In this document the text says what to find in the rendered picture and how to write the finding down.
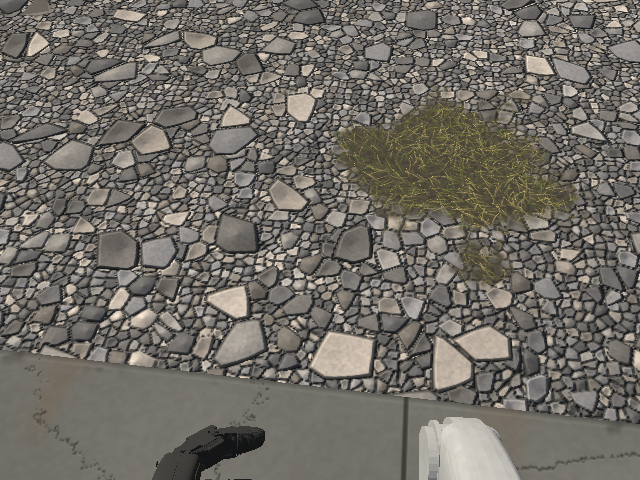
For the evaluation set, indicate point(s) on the robot left hand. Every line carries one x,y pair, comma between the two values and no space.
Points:
206,448

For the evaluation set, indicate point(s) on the right robot thigh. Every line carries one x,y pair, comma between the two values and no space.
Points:
463,449

